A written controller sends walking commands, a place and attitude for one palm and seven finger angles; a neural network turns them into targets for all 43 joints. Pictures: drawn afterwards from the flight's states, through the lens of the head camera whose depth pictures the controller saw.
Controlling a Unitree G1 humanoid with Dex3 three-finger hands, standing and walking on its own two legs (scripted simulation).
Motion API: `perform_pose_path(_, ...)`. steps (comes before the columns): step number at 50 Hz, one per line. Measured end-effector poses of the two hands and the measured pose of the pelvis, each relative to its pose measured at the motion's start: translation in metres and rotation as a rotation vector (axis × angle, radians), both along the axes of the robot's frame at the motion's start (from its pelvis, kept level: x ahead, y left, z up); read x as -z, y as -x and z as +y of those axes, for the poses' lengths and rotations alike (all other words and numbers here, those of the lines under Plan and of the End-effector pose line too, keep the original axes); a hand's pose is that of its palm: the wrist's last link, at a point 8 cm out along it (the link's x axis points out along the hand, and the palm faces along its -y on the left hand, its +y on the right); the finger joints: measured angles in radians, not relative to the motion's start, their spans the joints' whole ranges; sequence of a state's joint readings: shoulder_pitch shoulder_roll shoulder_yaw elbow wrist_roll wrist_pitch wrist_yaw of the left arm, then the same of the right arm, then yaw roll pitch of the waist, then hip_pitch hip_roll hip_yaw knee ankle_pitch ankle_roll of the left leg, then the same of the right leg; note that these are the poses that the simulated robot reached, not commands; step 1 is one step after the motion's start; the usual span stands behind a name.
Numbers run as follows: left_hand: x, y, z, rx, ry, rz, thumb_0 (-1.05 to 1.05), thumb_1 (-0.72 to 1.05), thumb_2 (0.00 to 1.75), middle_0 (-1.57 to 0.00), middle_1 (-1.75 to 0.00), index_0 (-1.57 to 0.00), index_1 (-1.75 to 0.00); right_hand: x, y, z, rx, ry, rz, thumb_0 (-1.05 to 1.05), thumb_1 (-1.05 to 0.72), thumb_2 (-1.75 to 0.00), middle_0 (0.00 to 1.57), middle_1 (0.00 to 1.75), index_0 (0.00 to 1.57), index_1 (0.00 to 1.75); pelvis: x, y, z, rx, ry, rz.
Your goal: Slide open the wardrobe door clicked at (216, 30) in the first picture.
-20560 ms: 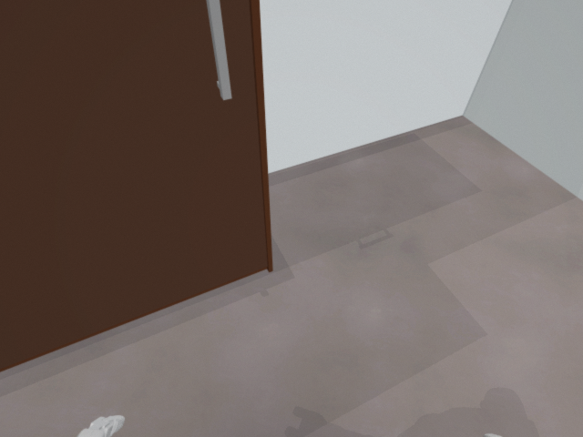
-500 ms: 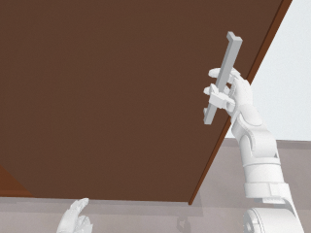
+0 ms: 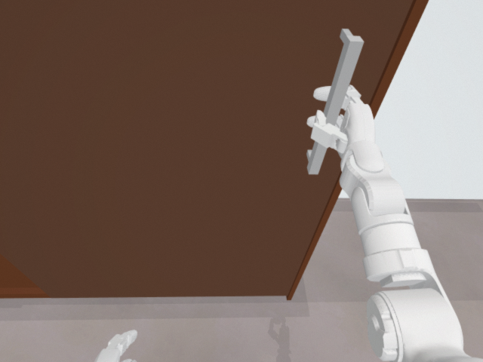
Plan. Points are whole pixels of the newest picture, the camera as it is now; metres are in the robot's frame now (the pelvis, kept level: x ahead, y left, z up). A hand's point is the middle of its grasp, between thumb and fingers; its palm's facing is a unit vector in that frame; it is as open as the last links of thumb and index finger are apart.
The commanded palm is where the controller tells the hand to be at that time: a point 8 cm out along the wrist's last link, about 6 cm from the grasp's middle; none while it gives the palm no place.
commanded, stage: tug the door sideways, standing still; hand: right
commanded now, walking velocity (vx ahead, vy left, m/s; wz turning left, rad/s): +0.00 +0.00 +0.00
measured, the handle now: (327, 111) +0.49 -0.12 +0.19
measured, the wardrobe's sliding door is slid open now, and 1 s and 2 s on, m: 0.00 0.01 0.17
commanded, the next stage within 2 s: step sideways, sliding the door along in 0.24 s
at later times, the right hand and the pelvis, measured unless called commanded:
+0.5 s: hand (316, 132) +0.43 -0.10 +0.19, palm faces +0.04 +0.99 -0.10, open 5.9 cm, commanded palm +0.41 -0.11 +0.20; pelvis -0.01 +0.01 -0.01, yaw +3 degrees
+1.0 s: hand (303, 129) +0.44 -0.08 +0.18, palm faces +0.29 +0.96 -0.05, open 6.3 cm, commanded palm +0.41 -0.04 +0.19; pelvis +0.02 +0.12 -0.02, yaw +1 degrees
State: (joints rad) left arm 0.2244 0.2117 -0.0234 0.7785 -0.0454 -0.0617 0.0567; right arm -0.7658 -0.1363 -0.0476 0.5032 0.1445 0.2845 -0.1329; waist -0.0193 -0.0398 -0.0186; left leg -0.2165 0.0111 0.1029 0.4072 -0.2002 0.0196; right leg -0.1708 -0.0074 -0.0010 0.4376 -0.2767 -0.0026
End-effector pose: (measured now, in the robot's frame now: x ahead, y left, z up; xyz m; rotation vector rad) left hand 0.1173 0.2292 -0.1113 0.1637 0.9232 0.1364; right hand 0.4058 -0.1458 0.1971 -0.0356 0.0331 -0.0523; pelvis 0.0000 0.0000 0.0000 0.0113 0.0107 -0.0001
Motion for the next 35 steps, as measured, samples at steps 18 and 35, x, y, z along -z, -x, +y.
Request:
perform_pose_path(18,-0.005,-0.011,-0.003,0.029,0.004,-0.064,0.01,0.91,0.90,-0.20,-0.30,-0.20,-0.30,0.000,-0.001,-0.001,-0.009,0.002,-0.005,0.01,-0.79,-0.85,0.29,1.34,0.26,1.40,0.001,0.003,-0.002,0.006,0.001,0.006)
perform_pose_path(35,0.019,-0.023,0.037,0.024,0.043,-0.024,0.01,0.91,0.90,-0.20,-0.30,-0.20,-0.30,0.013,-0.004,0.007,0.112,0.081,-0.207,-0.01,-0.78,-0.87,0.42,1.39,0.19,1.41,0.017,-0.004,0.052,-0.084,0.003,-0.048)
